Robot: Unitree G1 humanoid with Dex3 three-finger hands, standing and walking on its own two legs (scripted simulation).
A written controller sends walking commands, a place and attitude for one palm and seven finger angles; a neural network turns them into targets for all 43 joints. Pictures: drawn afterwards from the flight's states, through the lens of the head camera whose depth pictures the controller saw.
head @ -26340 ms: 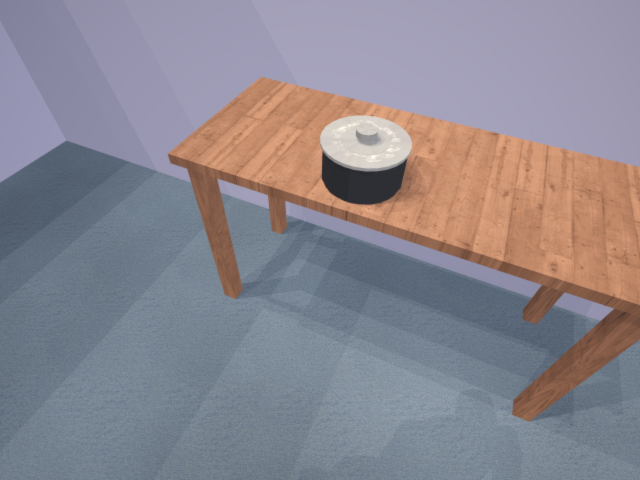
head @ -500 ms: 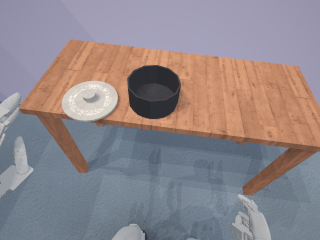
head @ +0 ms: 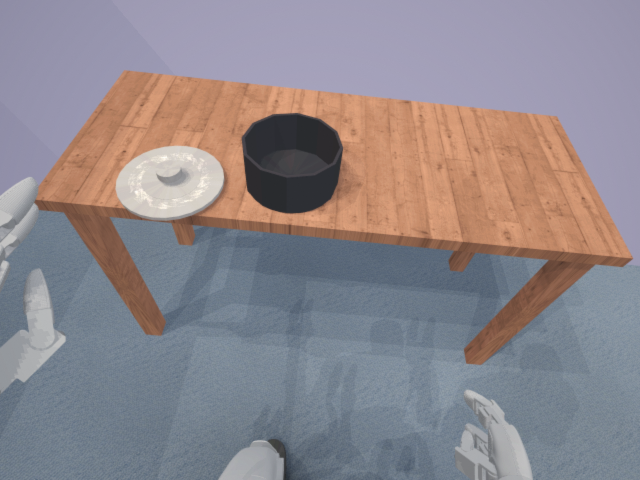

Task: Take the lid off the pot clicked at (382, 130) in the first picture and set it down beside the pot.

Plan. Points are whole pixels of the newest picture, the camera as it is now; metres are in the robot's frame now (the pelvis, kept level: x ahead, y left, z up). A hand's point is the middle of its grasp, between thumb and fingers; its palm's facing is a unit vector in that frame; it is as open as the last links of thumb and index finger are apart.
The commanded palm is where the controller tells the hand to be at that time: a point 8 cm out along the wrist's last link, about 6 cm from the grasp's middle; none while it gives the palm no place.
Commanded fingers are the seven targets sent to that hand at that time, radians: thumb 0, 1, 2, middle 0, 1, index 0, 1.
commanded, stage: step back with the hand held close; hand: left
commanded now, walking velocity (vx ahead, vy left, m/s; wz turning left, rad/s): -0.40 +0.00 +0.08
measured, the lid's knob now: (168, 171) +0.62 +0.36 -0.06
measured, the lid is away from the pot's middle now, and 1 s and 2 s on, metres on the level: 0.24 0.24 0.24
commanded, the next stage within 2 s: stop stepping back and stand still in 0.12 s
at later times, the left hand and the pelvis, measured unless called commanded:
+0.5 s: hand out of the picture +0.03 +0.21 +0.20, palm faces +0.30 -0.83 -0.48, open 7.4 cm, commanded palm +0.01 +0.27 +0.19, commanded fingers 0.00 0.90 0.90 -0.20 -0.30 -0.20 -0.30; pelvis -0.13 -0.01 +0.02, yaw -2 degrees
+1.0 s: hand out of the picture -0.03 +0.25 +0.18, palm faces +0.44 -0.81 -0.38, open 7.4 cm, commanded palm none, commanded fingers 0.00 0.90 0.90 -0.20 -0.30 -0.20 -0.30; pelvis -0.21 +0.01 +0.00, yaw +2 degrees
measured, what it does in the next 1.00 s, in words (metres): walks backwards: left foot, then left foot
